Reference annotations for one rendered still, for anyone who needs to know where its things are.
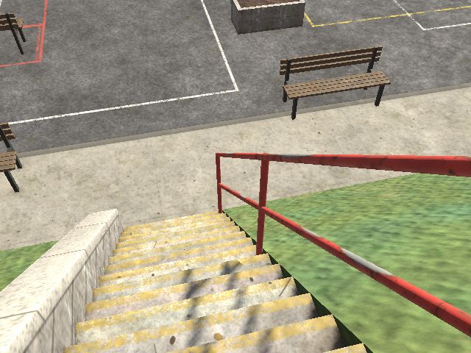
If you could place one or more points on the stairs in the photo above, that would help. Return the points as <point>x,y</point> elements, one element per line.
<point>195,285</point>

